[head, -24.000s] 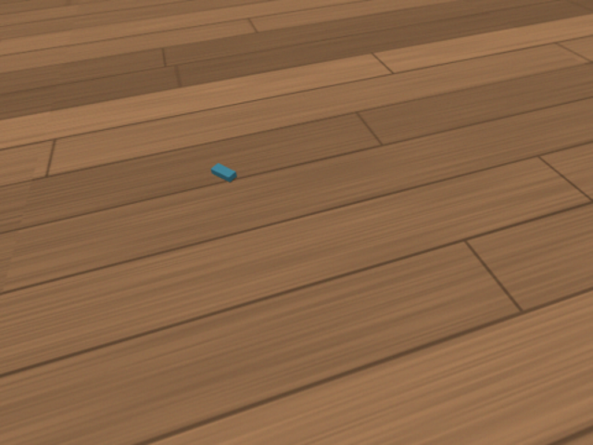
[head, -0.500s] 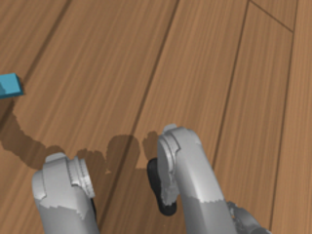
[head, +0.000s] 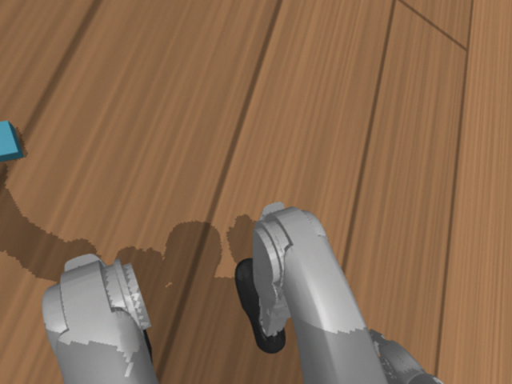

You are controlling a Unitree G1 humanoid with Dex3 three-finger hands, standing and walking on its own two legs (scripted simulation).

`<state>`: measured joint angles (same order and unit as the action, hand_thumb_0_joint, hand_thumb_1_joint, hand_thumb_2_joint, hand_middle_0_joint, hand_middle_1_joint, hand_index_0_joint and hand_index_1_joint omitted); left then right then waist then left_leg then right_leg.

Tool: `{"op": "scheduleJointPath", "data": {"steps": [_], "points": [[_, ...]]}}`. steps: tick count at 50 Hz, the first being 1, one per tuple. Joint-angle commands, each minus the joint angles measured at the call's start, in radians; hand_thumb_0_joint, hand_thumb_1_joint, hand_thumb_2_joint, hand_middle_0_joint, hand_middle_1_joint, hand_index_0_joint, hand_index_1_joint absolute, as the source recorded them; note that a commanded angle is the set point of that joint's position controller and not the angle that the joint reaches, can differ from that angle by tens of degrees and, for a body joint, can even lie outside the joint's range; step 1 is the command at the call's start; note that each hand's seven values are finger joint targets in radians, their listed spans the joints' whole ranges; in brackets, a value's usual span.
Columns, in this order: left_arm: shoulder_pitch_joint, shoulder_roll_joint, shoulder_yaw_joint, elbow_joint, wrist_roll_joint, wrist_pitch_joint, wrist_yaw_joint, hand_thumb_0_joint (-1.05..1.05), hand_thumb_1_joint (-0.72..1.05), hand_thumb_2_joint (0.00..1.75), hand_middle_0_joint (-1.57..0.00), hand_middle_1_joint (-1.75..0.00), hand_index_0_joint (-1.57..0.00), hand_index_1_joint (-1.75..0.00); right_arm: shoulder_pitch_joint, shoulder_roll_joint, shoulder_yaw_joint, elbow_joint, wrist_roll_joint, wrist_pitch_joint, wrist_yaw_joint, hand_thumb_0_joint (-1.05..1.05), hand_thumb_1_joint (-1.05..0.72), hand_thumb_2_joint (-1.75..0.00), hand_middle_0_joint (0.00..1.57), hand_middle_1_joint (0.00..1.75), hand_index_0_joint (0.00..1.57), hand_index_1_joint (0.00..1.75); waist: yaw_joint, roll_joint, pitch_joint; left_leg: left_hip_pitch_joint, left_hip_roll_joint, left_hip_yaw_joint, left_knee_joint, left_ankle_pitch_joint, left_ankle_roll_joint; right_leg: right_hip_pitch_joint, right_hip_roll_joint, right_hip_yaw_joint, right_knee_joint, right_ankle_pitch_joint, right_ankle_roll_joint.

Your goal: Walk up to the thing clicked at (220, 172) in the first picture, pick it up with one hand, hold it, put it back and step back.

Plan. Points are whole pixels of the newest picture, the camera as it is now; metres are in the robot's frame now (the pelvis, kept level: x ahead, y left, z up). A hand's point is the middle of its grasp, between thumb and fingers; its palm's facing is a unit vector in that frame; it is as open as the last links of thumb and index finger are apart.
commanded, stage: rise first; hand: left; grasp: from above
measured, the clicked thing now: out of the picture +0.51 +0.36 -0.30
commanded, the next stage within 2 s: none
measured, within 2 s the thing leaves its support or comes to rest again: neither
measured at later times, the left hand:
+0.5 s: hand out of the picture +0.46 +0.39 -0.18, palm faces -0.45 -0.11 -0.89, open 14.2 cm
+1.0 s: hand out of the picture +0.47 +0.39 -0.18, palm faces -0.45 -0.11 -0.89, open 14.1 cm
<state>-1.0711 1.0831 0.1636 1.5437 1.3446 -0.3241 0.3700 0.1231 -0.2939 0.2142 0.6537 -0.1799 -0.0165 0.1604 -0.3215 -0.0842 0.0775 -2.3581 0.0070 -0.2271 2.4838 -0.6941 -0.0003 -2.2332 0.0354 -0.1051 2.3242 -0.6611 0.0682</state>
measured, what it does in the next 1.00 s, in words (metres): stands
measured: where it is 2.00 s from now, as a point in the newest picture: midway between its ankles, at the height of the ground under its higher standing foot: (205, 348)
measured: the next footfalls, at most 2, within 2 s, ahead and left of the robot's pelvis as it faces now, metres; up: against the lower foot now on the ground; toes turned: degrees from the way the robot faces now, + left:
none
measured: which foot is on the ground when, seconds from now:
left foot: down 0.00-1.00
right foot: down 0.00-1.00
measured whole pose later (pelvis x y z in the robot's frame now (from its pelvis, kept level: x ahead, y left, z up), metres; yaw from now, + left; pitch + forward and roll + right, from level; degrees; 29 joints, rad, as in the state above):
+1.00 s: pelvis +0.00 +0.00 +0.00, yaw +0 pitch +32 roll -14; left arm -1.09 1.09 0.14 1.48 1.33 -0.32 0.29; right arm 0.13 -0.31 0.22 0.61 -0.16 0.01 0.15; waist -0.32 -0.07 0.08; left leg -2.36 0.00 -0.22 2.47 -0.68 0.01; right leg -2.23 0.03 -0.11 2.30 -0.65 0.06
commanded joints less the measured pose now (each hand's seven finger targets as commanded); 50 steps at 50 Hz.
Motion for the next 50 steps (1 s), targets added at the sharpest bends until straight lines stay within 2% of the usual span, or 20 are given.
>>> {"op": "scheduleJointPath", "data": {"steps": [1, 6, 9, 11, 13, 15, 17, 18, 20, 23, 26, 31, 36, 37, 38, 39, 41, 45, 48, 50], "points": [[-0.239, 0.264, 0.013, -0.142, -0.031, 0.013, 0.023, 0.0, -0.57, 1.03, -0.08, -1.0, -0.06, -1.01, 0.201, -0.304, -0.101, 0.009, 0.0, -0.001, -0.017, 0.0, -0.9, -0.9, 0.2, 0.3, 0.2, 0.3, -0.004, 0.502, -0.656, 0.583, 0.016, 0.108, -0.273, 0.208, 0.015, 0.273, 0.026, -0.108, -0.194, 0.217, -0.092], [-0.268, 0.277, 0.018, -0.202, -0.043, 0.007, 0.013, 0.0, -0.56, 1.02, -0.07, -1.0, -0.06, -1.01, 0.205, -0.311, -0.099, 0.001, 0.0, 0.005, -0.019, 0.0, -0.9, -0.9, 0.2, 0.3, 0.2, 0.3, -0.007, 0.502, -0.705, 0.592, 0.016, 0.106, -0.272, 0.238, 0.016, 0.311, 0.024, -0.111, -0.197, 0.245, -0.089], [-0.254, 0.249, 0.005, -0.176, -0.038, 0.004, 0.008, 0.0, -0.58, 1.04, -0.07, -1.0, -0.06, -1.01, 0.215, -0.306, -0.099, 0.007, 0.003, 0.009, -0.017, 0.0, -0.9, -0.9, 0.2, 0.3, 0.2, 0.3, -0.014, 0.508, -0.674, 0.607, 0.017, 0.096, -0.278, 0.247, 0.013, 0.282, 0.023, -0.115, -0.189, 0.244, -0.092], [-0.273, 0.261, 0.009, -0.188, -0.035, 0.001, 0.008, 0.0, -0.57, 1.04, -0.07, -1.0, -0.06, -1.01, 0.209, -0.315, -0.102, 0.002, 0.004, 0.011, -0.019, 0.0, -0.9, -0.9, 0.2, 0.3, 0.2, 0.3, -0.016, 0.516, -0.681, 0.606, 0.017, 0.096, -0.277, 0.244, 0.01, 0.275, 0.021, -0.116, -0.189, 0.242, -0.094], [-0.27, 0.262, 0.011, -0.192, -0.04, 0.006, 0.009, 0.0, -0.57, 1.03, -0.08, -1.0, -0.06, -1.01, 0.205, -0.312, -0.102, -0.002, 0.011, 0.009, -0.019, 0.0, -0.9, -0.9, 0.2, 0.3, 0.2, 0.3, -0.004, 0.516, -0.661, 0.606, 0.014, 0.097, -0.286, 0.237, 0.01, 0.266, 0.018, -0.11, -0.191, 0.237, -0.096], [-0.266, 0.276, 0.019, -0.197, -0.029, 0.008, 0.008, 0.0, -0.58, 1.04, -0.08, -0.99, -0.06, -1.01, 0.205, -0.307, -0.101, -0.003, 0.01, 0.012, -0.018, 0.0, -0.9, -0.9, 0.2, 0.3, 0.2, 0.3, 0.005, 0.541, -0.698, 0.628, 0.016, 0.101, -0.288, 0.244, 0.009, 0.274, 0.021, -0.11, -0.189, 0.239, -0.094], [-0.263, 0.251, 0.004, -0.191, -0.032, 0.016, 0.001, 0.0, -0.59, 1.05, -0.07, -1.0, -0.06, -1.01, 0.213, -0.307, -0.101, -0.003, 0.012, 0.013, -0.016, 0.0, -0.9, -0.9, 0.2, 0.3, 0.2, 0.3, -0.006, 0.536, -0.678, 0.636, 0.017, 0.096, -0.289, 0.261, 0.008, 0.261, 0.019, -0.111, -0.186, 0.247, -0.095], [-0.276, 0.247, 0.0, -0.196, -0.034, 0.017, -0.003, 0.0, -0.59, 1.05, -0.07, -0.99, -0.06, -1.01, 0.212, -0.306, -0.102, -0.002, 0.012, 0.013, -0.016, 0.0, -0.9, -0.9, 0.2, 0.3, 0.2, 0.3, -0.012, 0.538, -0.68, 0.628, 0.016, 0.098, -0.29, 0.256, 0.009, 0.262, 0.02, -0.11, -0.187, 0.246, -0.096], [-0.265, 0.25, 0.001, -0.195, -0.041, 0.02, -0.008, 0.0, -0.59, 1.05, -0.07, -1.0, -0.05, -1.01, 0.201, -0.309, -0.105, -0.008, 0.017, 0.013, -0.018, 0.0, -0.9, -0.9, 0.2, 0.3, 0.2, 0.3, -0.001, 0.529, -0.681, 0.625, 0.017, 0.094, -0.297, 0.241, 0.009, 0.253, 0.019, -0.11, -0.189, 0.235, -0.097], [-0.283, 0.242, -0.004, -0.2, -0.039, 0.019, -0.017, 0.0, -0.57, 1.03, -0.08, -0.99, -0.07, -1.0, 0.22, -0.309, -0.104, -0.006, 0.013, 0.016, -0.017, 0.0, -0.9, -0.9, 0.2, 0.3, 0.2, 0.3, -0.017, 0.509, -0.661, 0.604, 0.015, 0.099, -0.293, 0.237, 0.011, 0.268, 0.017, -0.109, -0.196, 0.238, -0.094], [-0.289, 0.257, -0.004, -0.2, -0.046, 0.014, -0.022, 0.0, -0.57, 1.03, -0.08, -0.99, -0.07, -1.01, 0.209, -0.313, -0.098, -0.016, 0.017, 0.018, -0.021, 0.0, -0.9, -0.9, 0.2, 0.3, 0.2, 0.3, -0.011, 0.51, -0.674, 0.591, 0.012, 0.104, -0.287, 0.222, 0.013, 0.278, 0.017, -0.104, -0.203, 0.228, -0.096], [-0.28, 0.252, -0.01, -0.177, -0.034, 0.006, -0.03, 0.0, -0.58, 1.04, -0.08, -0.99, -0.07, -1.01, 0.204, -0.313, -0.098, -0.02, 0.014, 0.022, -0.027, 0.0, -0.9, -0.9, 0.2, 0.3, 0.2, 0.3, -0.015, 0.491, -0.641, 0.568, 0.012, 0.103, -0.285, 0.18, 0.013, 0.255, 0.02, -0.108, -0.207, 0.193, -0.099], [-0.324, 0.272, -0.004, -0.226, -0.036, 0.003, -0.033, 0.0, -0.57, 1.03, -0.09, -0.99, -0.07, -1.0, 0.209, -0.321, -0.096, -0.027, 0.015, 0.022, -0.031, 0.0, -0.9, -0.9, 0.2, 0.3, 0.2, 0.3, -0.015, 0.528, -0.669, 0.616, 0.015, 0.089, -0.297, 0.212, 0.005, 0.245, 0.016, -0.113, -0.197, 0.211, -0.101], [-0.293, 0.271, 0.001, -0.193, -0.03, 0.008, -0.035, 0.0, -0.57, 1.03, -0.09, -0.98, -0.08, -1.0, 0.211, -0.324, -0.1, -0.029, 0.014, 0.022, -0.031, 0.0, -0.9, -0.9, 0.2, 0.3, 0.2, 0.3, -0.014, 0.525, -0.647, 0.62, 0.014, 0.087, -0.295, 0.22, 0.004, 0.226, 0.014, -0.114, -0.196, 0.208, -0.103], [-0.312, 0.282, 0.004, -0.228, -0.034, 0.004, -0.035, 0.0, -0.56, 1.02, -0.09, -0.99, -0.08, -1.0, 0.209, -0.32, -0.098, -0.032, 0.014, 0.023, -0.031, 0.0, -0.9, -0.9, 0.2, 0.3, 0.2, 0.3, -0.008, 0.539, -0.687, 0.632, 0.016, 0.09, -0.3, 0.221, 0.004, 0.253, 0.016, -0.113, -0.196, 0.214, -0.1], [-0.282, 0.27, 0.004, -0.19, -0.031, 0.008, -0.035, 0.0, -0.56, 1.03, -0.1, -0.97, -0.08, -0.99, 0.211, -0.326, -0.1, -0.033, 0.013, 0.024, -0.031, 0.0, -0.9, -0.9, 0.2, 0.3, 0.2, 0.3, -0.01, 0.524, -0.66, 0.617, 0.012, 0.09, -0.292, 0.23, 0.004, 0.242, 0.014, -0.115, -0.195, 0.218, -0.102], [-0.289, 0.264, -0.004, -0.201, -0.032, 0.007, -0.037, 0.0, -0.56, 1.03, -0.09, -0.98, -0.08, -0.99, 0.218, -0.314, -0.095, -0.03, 0.013, 0.025, -0.029, 0.0, -0.9, -0.9, 0.2, 0.3, 0.2, 0.3, -0.018, 0.518, -0.682, 0.618, 0.014, 0.097, -0.283, 0.248, 0.01, 0.268, 0.018, -0.111, -0.198, 0.237, -0.097], [-0.298, 0.289, 0.014, -0.229, -0.037, 0.01, -0.038, 0.0, -0.55, 1.02, -0.1, -0.96, -0.09, -0.98, 0.215, -0.331, -0.095, -0.039, 0.012, 0.03, -0.031, 0.0, -0.9, -0.9, 0.2, 0.3, 0.2, 0.3, -0.01, 0.533, -0.695, 0.624, 0.011, 0.091, -0.287, 0.267, 0.005, 0.268, 0.014, -0.114, -0.196, 0.246, -0.102], [-0.277, 0.268, 0.002, -0.198, -0.038, 0.009, -0.043, 0.0, -0.56, 1.02, -0.1, -0.97, -0.08, -0.98, 0.221, -0.319, -0.091, -0.037, 0.012, 0.033, -0.03, 0.0, -0.9, -0.9, 0.2, 0.3, 0.2, 0.3, -0.02, 0.52, -0.666, 0.619, 0.014, 0.094, -0.284, 0.256, 0.01, 0.267, 0.017, -0.112, -0.203, 0.236, -0.097], [-0.288, 0.282, 0.004, -0.218, -0.036, 0.005, -0.043, 0.0, -0.55, 1.02, -0.1, -0.96, -0.09, -0.98, 0.217, -0.318, -0.09, -0.033, 0.012, 0.033, -0.031, 0.0, -0.9, -0.9, 0.2, 0.3, 0.2, 0.3, -0.013, 0.518, -0.693, 0.599, 0.012, 0.111, -0.27, 0.261, 0.015, 0.298, 0.019, -0.105, -0.208, 0.248, -0.097]]}}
